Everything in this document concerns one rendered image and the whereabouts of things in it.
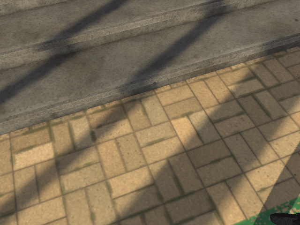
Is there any right robot hand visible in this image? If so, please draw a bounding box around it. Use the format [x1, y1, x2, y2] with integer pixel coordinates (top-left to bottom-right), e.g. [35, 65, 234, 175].
[270, 213, 300, 225]

